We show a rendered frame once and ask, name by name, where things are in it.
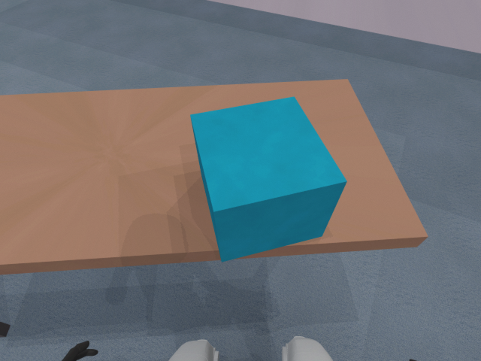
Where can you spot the left robot hand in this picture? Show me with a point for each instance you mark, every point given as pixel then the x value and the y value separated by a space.
pixel 80 351

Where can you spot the robot left thigh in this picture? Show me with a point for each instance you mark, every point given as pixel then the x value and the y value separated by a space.
pixel 196 351

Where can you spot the robot right thigh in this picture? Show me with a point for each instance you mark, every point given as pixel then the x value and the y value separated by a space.
pixel 304 349

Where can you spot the robot thigh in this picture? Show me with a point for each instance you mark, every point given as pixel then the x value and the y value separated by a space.
pixel 196 351
pixel 304 349

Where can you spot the carton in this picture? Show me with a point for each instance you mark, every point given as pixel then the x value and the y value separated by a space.
pixel 268 178

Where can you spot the table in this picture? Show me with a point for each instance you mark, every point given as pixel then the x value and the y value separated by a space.
pixel 111 178

